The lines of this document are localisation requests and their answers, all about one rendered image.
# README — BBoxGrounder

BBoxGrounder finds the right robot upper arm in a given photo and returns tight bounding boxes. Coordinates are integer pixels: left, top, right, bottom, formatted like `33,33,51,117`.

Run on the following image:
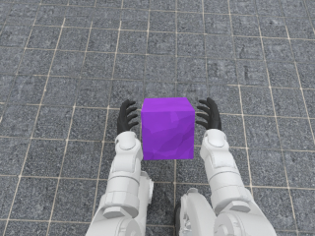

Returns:
213,209,277,236

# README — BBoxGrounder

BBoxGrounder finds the carton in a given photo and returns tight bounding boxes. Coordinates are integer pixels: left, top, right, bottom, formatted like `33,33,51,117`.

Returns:
141,97,195,160

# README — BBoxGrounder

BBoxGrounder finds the robot left shin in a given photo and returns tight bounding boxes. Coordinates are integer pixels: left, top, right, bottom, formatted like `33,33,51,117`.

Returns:
140,170,150,180

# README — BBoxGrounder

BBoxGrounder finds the robot right forearm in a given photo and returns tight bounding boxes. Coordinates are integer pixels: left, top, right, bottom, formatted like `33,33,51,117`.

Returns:
200,129,267,219

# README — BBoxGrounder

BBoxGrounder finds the right robot hand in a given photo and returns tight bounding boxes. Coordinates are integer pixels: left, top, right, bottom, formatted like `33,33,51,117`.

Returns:
196,97,222,131

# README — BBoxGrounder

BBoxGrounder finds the left robot upper arm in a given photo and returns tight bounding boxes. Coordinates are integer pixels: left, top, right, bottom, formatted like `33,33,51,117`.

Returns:
86,216,142,236

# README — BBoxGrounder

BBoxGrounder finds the robot left forearm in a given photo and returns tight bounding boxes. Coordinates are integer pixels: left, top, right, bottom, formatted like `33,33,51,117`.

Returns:
86,131,143,235

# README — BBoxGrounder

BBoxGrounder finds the robot right thigh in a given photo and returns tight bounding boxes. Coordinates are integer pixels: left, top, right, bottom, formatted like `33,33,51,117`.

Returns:
180,193,217,236

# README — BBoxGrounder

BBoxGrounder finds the left robot hand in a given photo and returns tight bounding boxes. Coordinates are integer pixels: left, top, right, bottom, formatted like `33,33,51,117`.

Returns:
117,99,139,136

